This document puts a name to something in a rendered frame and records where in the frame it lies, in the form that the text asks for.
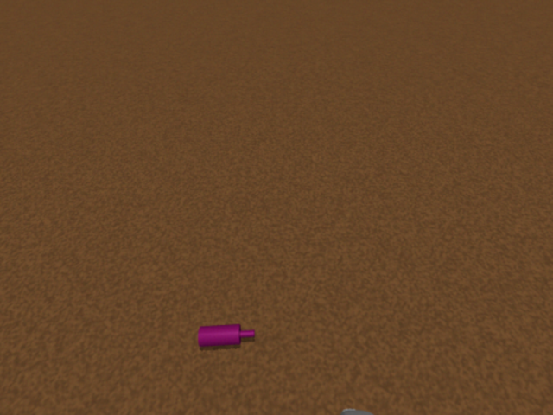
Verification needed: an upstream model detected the bottle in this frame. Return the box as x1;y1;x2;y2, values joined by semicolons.
198;324;255;347

